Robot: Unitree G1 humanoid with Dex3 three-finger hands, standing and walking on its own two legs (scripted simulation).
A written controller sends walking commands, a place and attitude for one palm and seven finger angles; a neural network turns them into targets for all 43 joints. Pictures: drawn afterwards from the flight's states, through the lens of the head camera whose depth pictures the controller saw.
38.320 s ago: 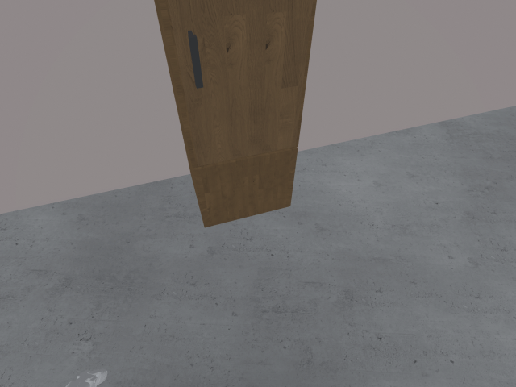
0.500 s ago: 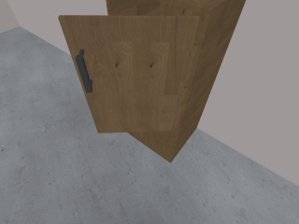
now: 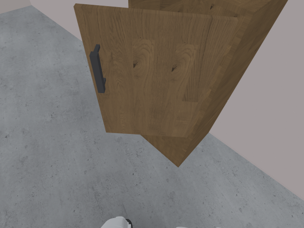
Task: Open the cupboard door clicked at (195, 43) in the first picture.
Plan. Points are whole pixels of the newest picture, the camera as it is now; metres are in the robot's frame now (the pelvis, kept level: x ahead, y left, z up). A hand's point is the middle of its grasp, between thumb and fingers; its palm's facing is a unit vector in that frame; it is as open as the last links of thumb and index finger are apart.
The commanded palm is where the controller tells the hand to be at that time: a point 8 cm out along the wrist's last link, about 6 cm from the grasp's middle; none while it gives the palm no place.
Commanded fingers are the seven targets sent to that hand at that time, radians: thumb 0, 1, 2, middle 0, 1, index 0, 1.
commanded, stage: come to a stop and stand still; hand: left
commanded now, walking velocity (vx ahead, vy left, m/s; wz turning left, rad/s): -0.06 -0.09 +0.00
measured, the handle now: (99, 69) +0.53 +0.21 +0.09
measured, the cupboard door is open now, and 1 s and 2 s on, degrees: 41 41 41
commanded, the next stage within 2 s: look again from close up in 0.76 s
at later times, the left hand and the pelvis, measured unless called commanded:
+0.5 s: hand out of the picture -0.08 +0.14 -0.16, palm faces +0.13 -0.98 -0.15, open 7.3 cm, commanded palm none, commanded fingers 0.00 0.90 0.90 -0.20 -0.30 -0.20 -0.30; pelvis -0.05 -0.02 +0.01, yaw +2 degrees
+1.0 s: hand out of the picture -0.08 +0.15 -0.17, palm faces +0.04 -0.98 -0.18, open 7.3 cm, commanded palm none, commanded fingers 0.00 0.90 0.90 -0.20 -0.30 -0.20 -0.30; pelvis -0.06 -0.01 +0.01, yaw +2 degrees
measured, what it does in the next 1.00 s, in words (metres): steps on the spot: right foot, then left foot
